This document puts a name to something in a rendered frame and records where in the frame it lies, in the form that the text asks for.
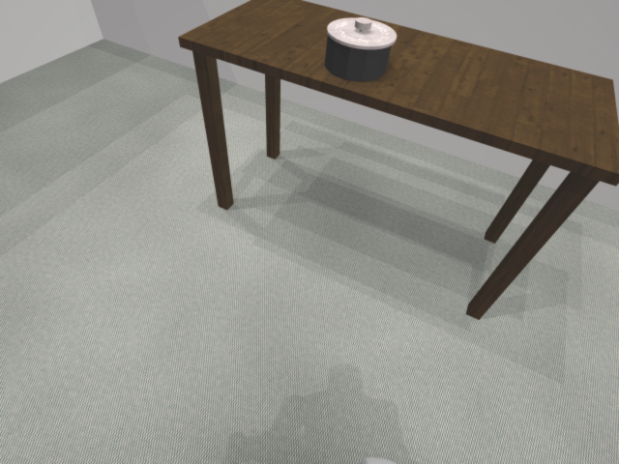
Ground lid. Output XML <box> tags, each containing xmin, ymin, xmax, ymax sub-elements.
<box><xmin>327</xmin><ymin>17</ymin><xmax>397</xmax><ymax>49</ymax></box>

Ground pot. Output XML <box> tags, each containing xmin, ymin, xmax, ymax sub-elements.
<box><xmin>325</xmin><ymin>36</ymin><xmax>391</xmax><ymax>81</ymax></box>

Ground knob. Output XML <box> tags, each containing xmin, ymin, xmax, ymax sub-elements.
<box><xmin>355</xmin><ymin>17</ymin><xmax>372</xmax><ymax>30</ymax></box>

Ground table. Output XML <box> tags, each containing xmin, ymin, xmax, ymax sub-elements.
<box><xmin>178</xmin><ymin>0</ymin><xmax>619</xmax><ymax>320</ymax></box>

